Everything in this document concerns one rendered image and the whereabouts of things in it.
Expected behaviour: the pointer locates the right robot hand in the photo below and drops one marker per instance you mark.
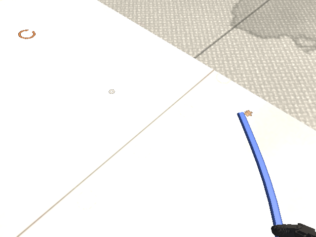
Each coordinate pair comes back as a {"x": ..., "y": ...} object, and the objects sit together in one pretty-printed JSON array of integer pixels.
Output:
[{"x": 293, "y": 230}]

